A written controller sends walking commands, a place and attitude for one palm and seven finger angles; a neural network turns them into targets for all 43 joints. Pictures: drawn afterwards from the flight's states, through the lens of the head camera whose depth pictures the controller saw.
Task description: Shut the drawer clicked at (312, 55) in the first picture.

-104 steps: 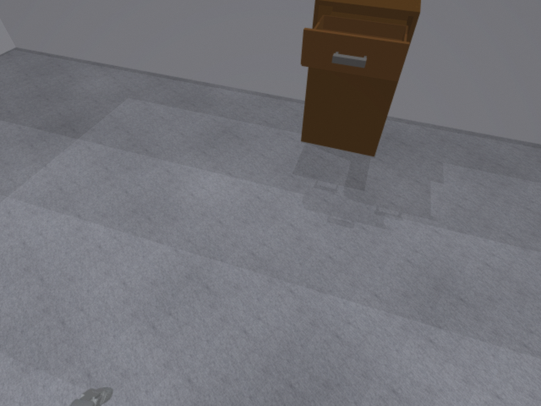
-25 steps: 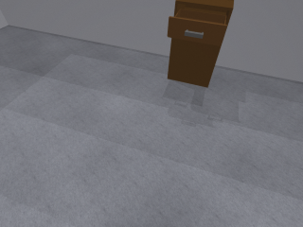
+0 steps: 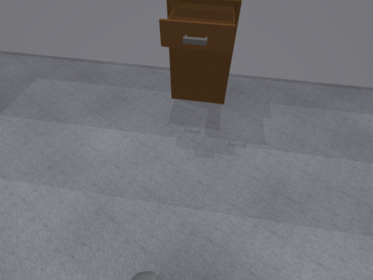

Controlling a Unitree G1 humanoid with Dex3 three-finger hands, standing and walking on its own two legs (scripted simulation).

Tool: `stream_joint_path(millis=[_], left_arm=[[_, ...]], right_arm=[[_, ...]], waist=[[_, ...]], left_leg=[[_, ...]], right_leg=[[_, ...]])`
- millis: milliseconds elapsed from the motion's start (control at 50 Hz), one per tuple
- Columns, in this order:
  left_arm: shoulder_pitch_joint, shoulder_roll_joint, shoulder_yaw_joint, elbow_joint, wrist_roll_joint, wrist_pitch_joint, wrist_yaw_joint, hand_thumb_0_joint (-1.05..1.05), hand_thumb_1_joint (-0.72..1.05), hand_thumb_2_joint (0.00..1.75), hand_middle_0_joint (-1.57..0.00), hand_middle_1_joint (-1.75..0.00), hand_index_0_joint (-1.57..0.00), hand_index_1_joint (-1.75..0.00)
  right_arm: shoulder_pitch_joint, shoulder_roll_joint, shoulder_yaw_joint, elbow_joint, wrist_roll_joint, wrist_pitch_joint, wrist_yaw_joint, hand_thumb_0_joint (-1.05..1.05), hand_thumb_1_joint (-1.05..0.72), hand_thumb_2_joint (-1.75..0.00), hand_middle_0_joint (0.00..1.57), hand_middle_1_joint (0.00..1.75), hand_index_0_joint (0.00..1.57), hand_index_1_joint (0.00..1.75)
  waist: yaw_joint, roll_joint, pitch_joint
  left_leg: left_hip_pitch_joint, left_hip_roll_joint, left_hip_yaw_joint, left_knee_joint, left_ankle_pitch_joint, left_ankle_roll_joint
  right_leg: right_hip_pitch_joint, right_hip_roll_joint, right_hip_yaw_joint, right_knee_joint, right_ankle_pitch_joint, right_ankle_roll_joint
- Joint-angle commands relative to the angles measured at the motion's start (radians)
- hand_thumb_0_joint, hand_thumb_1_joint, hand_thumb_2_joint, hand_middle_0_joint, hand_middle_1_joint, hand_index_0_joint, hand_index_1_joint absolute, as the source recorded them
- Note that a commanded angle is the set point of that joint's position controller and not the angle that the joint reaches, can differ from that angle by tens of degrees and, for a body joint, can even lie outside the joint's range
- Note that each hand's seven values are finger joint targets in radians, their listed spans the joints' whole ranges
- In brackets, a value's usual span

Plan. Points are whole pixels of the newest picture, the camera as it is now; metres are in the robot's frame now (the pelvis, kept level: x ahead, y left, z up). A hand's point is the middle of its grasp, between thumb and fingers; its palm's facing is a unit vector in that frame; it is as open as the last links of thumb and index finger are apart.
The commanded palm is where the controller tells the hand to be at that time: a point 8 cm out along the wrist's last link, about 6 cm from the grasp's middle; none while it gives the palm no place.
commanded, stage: walk to a spot facing it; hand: left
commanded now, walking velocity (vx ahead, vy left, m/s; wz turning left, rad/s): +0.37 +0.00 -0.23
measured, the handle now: (195, 39) +1.26 +0.07 -0.08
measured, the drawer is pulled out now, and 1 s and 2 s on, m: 0.30 0.30 0.30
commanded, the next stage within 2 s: turn to face it in 1.34 s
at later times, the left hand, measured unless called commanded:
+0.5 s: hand (103, 232) +0.26 +0.26 -0.18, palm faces -0.11 -0.98 -0.16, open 7.4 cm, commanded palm none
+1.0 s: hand (165, 149) +0.57 +0.13 -0.18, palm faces -0.33 -0.93 -0.16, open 7.3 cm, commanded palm none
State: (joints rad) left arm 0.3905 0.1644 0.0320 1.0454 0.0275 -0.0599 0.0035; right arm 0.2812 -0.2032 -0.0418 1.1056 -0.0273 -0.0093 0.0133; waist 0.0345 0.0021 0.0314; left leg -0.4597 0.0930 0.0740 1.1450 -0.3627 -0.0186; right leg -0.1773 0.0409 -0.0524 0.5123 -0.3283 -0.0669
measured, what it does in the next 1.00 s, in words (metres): walks ahead, turning right: left foot, then right foot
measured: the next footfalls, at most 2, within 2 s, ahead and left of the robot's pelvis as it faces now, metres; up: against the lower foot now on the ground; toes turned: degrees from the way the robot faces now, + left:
left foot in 0.30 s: +0.28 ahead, +0.14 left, +0.00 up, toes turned +3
right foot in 0.92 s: +0.51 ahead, -0.09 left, +0.00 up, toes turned -27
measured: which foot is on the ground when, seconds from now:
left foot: up 0.00-0.28, down 0.30-0.92, up 0.94-1.00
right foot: down 0.00-0.30, up 0.32-0.90, down 0.92-1.00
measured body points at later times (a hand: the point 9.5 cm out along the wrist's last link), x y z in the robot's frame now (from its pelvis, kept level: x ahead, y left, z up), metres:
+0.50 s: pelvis +0.22 +0.08 +0.01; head +0.23 +0.12 +0.45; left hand +0.27 +0.31 -0.17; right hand +0.24 -0.17 -0.12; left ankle +0.24 +0.14 -0.73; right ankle +0.17 -0.06 -0.63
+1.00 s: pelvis +0.43 +0.01 -0.02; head +0.45 +0.00 +0.43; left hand +0.59 +0.18 -0.17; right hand +0.25 -0.12 -0.17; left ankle +0.31 +0.15 -0.64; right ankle +0.47 -0.07 -0.73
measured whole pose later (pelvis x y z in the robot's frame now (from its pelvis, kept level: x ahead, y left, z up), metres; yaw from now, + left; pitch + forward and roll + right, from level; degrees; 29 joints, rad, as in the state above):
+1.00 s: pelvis +0.43 +0.01 -0.02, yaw -20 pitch -2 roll -1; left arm 0.16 0.15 0.06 1.00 0.02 -0.05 -0.01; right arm 0.49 -0.08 -0.03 1.19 -0.01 -0.03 -0.01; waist -0.03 0.00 0.08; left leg -0.21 0.11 0.15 1.21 -0.45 0.00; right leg -0.36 0.03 -0.18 0.64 -0.25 -0.13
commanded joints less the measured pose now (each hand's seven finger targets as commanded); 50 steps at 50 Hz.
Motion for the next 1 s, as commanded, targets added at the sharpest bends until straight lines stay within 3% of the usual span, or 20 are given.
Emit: stream_joint_path(millis=[0,180,200,240,260,280,300,320,360,420,460,580,720,800,840,860,880,900,920,980], left_arm=[[0.074,0.153,0.031,-0.002,-0.002,-0.019,0.013,0.0,0.9,0.9,-0.2,-0.3,-0.2,-0.3],[0.118,0.137,0.029,0.045,-0.001,-0.019,0.023,0.0,0.9,0.9,-0.2,-0.3,-0.2,-0.3],[0.113,0.142,0.032,0.047,0.001,-0.018,0.024,0.0,0.9,0.9,-0.2,-0.3,-0.2,-0.3],[0.081,0.149,0.039,0.039,-0.005,-0.02,0.024,0.0,0.9,0.9,-0.2,-0.3,-0.2,-0.3],[0.086,0.136,0.04,0.034,-0.012,-0.021,0.02,0.0,0.9,0.9,-0.2,-0.3,-0.2,-0.3],[0.155,0.078,0.039,0.023,-0.024,-0.016,0.01,0.0,0.9,0.9,-0.2,-0.3,-0.2,-0.3],[0.13,0.062,0.026,-0.005,-0.021,-0.02,0.005,0.0,0.9,0.9,-0.2,-0.3,-0.2,-0.3],[0.075,0.091,0.031,-0.003,-0.014,-0.015,0.012,0.0,0.9,0.9,-0.2,-0.3,-0.2,-0.3],[-0.035,0.064,0.036,-0.014,-0.004,-0.007,-0.005,0.0,0.9,0.9,-0.2,-0.3,-0.2,-0.3],[0.013,0.014,0.034,0.002,0.006,0.032,-0.017,0.0,0.9,0.9,-0.2,-0.3,-0.2,-0.3],[0.017,0.002,0.04,-0.001,0.011,0.052,-0.017,0.0,0.9,0.9,-0.2,-0.3,-0.2,-0.3],[-0.119,0.029,0.044,-0.052,0.009,0.07,-0.029,0.0,0.9,0.9,-0.2,-0.3,-0.2,-0.3],[-0.348,0.02,0.026,-0.119,0.003,0.055,-0.039,0.0,0.9,0.9,-0.2,-0.3,-0.2,-0.3],[-0.325,0.029,0.027,-0.119,0.002,0.043,-0.033,0.0,0.9,0.9,-0.2,-0.3,-0.2,-0.3],[-0.173,0.049,0.036,-0.075,0.005,0.032,-0.025,0.0,0.9,0.9,-0.2,-0.3,-0.2,-0.3],[-0.063,0.076,0.047,-0.041,0.01,0.021,-0.023,0.0,0.9,0.9,-0.2,-0.3,-0.2,-0.3],[0.069,0.142,0.067,0.0,0.012,0.007,-0.017,0.0,0.9,0.9,-0.2,-0.3,-0.2,-0.3],[0.162,0.239,0.092,0.016,0.003,0.002,-0.002,0.0,0.9,0.9,-0.2,-0.3,-0.2,-0.3],[0.147,0.273,0.095,0.018,-0.022,0.01,0.007,0.0,0.9,0.9,-0.2,-0.3,-0.2,-0.3],[-0.071,0.14,0.055,-0.025,-0.023,0.005,0.014,0.0,0.9,0.9,-0.2,-0.3,-0.2,-0.3]], right_arm=[[-0.08,-0.04,-0.019,-0.118,0.004,-0.027,0.004,0.0,-0.9,-0.9,0.2,0.3,0.2,0.3],[-0.236,-0.011,-0.014,-0.196,0.014,-0.049,0.019,0.0,-0.9,-0.9,0.2,0.3,0.2,0.3],[-0.223,-0.017,-0.017,-0.192,0.014,-0.053,0.017,0.0,-0.9,-0.9,0.2,0.3,0.2,0.3],[-0.041,-0.049,-0.028,-0.137,0.006,-0.063,-0.001,0.0,-0.9,-0.9,0.2,0.3,0.2,0.3],[0.122,-0.103,-0.04,-0.091,0.0,-0.068,-0.013,0.0,-0.9,-0.9,0.2,0.3,0.2,0.3],[0.239,-0.222,-0.069,-0.064,-0.014,-0.071,-0.024,0.0,-0.9,-0.9,0.2,0.3,0.2,0.3],[0.3,-0.27,-0.074,-0.058,-0.001,-0.062,-0.025,0.0,-0.9,-0.9,0.2,0.3,0.2,0.3],[0.209,-0.212,-0.062,-0.063,0.004,-0.059,-0.031,0.0,-0.9,-0.9,0.2,0.3,0.2,0.3],[0.081,-0.091,-0.03,-0.09,0.004,-0.073,-0.031,0.0,-0.9,-0.9,0.2,0.3,0.2,0.3],[0.07,-0.024,-0.009,-0.062,0.006,-0.094,-0.035,0.0,-0.9,-0.9,0.2,0.3,0.2,0.3],[0.082,-0.003,-0.015,-0.065,0.008,-0.099,-0.038,0.0,-0.9,-0.9,0.2,0.3,0.2,0.3],[0.171,-0.031,-0.004,-0.032,0.015,-0.101,-0.045,0.0,-0.9,-0.9,0.2,0.3,0.2,0.3],[0.312,-0.038,0.0,0.03,0.003,-0.091,-0.052,0.0,-0.9,-0.9,0.2,0.3,0.2,0.3],[0.319,-0.061,-0.006,0.047,0.001,-0.079,-0.052,0.0,-0.9,-0.9,0.2,0.3,0.2,0.3],[0.27,-0.092,-0.011,0.035,0.006,-0.075,-0.052,0.0,-0.9,-0.9,0.2,0.3,0.2,0.3],[0.245,-0.096,-0.013,0.025,0.011,-0.074,-0.049,0.0,-0.9,-0.9,0.2,0.3,0.2,0.3],[0.23,-0.084,-0.01,0.007,0.021,-0.074,-0.037,0.0,-0.9,-0.9,0.2,0.3,0.2,0.3],[0.253,-0.013,-0.003,-0.029,0.036,-0.079,-0.033,0.0,-0.9,-0.9,0.2,0.3,0.2,0.3],[0.17,-0.021,-0.009,-0.054,0.033,-0.075,-0.034,0.0,-0.9,-0.9,0.2,0.3,0.2,0.3],[0.112,0.014,-0.015,-0.056,0.01,-0.047,-0.027,0.0,-0.9,-0.9,0.2,0.3,0.2,0.3]], waist=[[-0.032,-0.063,0.073],[0.007,-0.126,0.102],[-0.001,-0.128,0.098],[-0.087,-0.085,0.011],[-0.147,-0.024,-0.108],[-0.159,0.236,-0.25],[-0.158,0.317,-0.267],[-0.136,0.221,-0.187],[-0.087,0.078,0.023],[-0.017,0.083,0.047],[-0.004,0.104,0.05],[-0.022,0.097,0.099],[-0.097,0.074,0.147],[-0.072,0.1,0.102],[-0.001,0.142,0.006],[0.052,0.122,-0.057],[0.111,0.042,-0.144],[0.116,-0.193,-0.256],[0.1,-0.136,-0.232],[-0.019,0.01,0.038]], left_leg=[[-0.185,0.046,-0.015,-0.064,0.119,-0.025],[-0.074,0.001,0.031,-0.43,0.188,0.004],[-0.015,-0.011,0.035,-0.467,0.163,0.014],[0.233,-0.06,0.056,-0.588,0.201,0.034],[0.477,-0.015,0.006,-0.62,0.239,0.055],[0.732,0.265,-0.349,-0.667,0.226,0.141],[0.72,0.412,-0.588,-0.836,0.179,0.21],[0.606,0.399,-0.568,-0.905,0.076,0.195],[0.36,0.322,-0.348,-0.919,0.137,0.165],[0.222,0.232,-0.099,-0.933,0.269,0.112],[0.211,0.207,-0.024,-0.962,0.292,0.094],[0.359,0.19,0.055,-0.966,0.469,0.059],[0.53,0.221,0.105,-0.94,0.645,0.112],[0.576,0.244,0.161,-0.803,0.972,0.121],[0.586,0.24,0.198,-0.626,1.173,0.105],[0.508,0.211,0.22,-0.457,1.116,0.081],[0.29,0.177,0.229,-0.203,0.865,0.05],[-0.042,0.005,0.21,0.139,-0.03,-0.002],[-0.165,-0.037,0.054,0.323,-0.207,0.012],[-0.118,0.087,-0.051,0.218,0.034,0.015]], right_leg=[[0.024,-0.271,0.294,-0.316,0.224,-0.131],[0.089,-0.242,0.219,-0.279,0.432,-0.09],[0.084,-0.246,0.224,-0.244,0.483,-0.088],[0.055,-0.198,0.171,-0.032,0.657,-0.06],[-0.027,-0.153,0.14,0.181,0.594,-0.031],[-0.262,-0.027,0.037,0.498,0.165,0.015],[-0.372,0.019,0.064,0.76,-0.231,0.021],[-0.41,-0.045,0.122,0.85,-0.171,0.015],[-0.447,-0.128,0.102,0.845,-0.015,0.027],[-0.358,-0.142,0.081,0.773,0.069,0.047],[-0.389,-0.149,0.073,0.749,0.137,0.062],[-0.56,-0.152,0.036,0.631,0.239,0.079],[-0.545,-0.128,-0.068,0.292,0.192,0.043],[-0.392,-0.064,-0.123,0.175,0.069,-0.01],[-0.217,-0.012,-0.156,0.13,0.048,-0.041],[-0.035,0.003,-0.159,0.058,0.106,-0.053],[0.237,-0.102,-0.031,0.014,0.188,-0.106],[0.487,-0.409,0.471,-0.063,0.338,-0.245],[0.469,-0.476,0.613,-0.188,0.378,-0.312],[-0.018,-0.367,0.344,-0.303,0.091,-0.172]])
